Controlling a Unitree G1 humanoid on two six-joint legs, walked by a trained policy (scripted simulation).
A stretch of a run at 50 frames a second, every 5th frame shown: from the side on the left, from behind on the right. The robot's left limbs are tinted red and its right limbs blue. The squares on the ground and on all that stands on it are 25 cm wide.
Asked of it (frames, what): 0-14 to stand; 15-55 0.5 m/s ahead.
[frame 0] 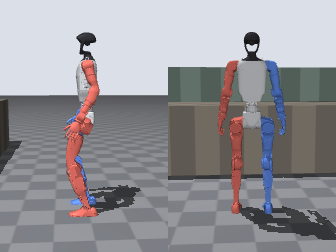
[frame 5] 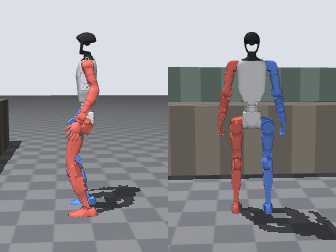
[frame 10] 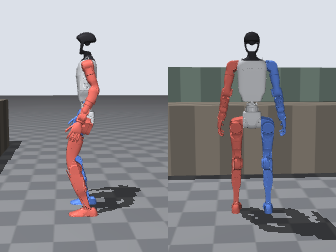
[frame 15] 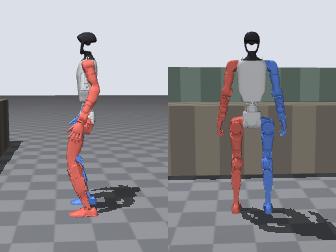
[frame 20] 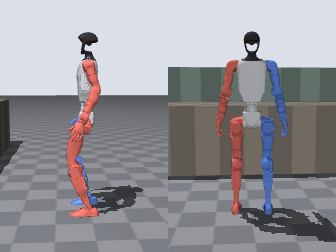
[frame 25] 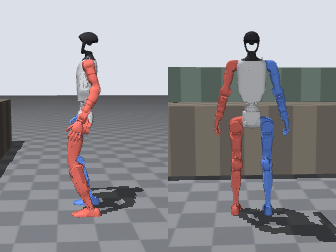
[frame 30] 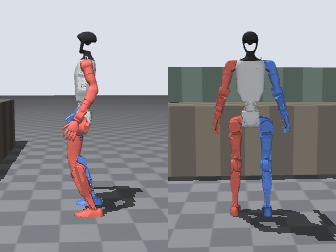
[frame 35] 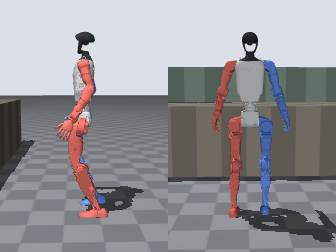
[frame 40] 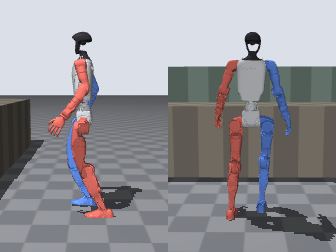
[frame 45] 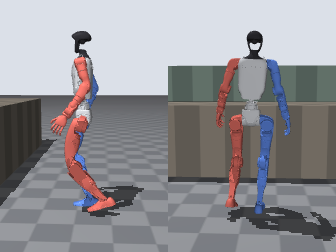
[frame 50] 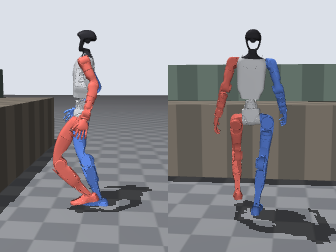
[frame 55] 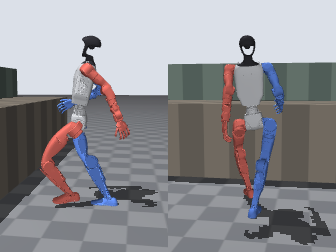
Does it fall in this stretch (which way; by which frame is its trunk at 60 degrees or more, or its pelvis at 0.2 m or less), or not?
no
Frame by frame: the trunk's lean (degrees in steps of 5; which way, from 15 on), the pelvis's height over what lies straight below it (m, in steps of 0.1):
0: 0, 0.8
5: 0, 0.8
10: 0, 0.8
15: 0, 0.8
20: 0, 0.8
25: 5, 0.8
30: 5, 0.8
35: 0, 0.8
40: 0, 0.8
45: 5, 0.8
50: 5, 0.8
55: 10, 0.7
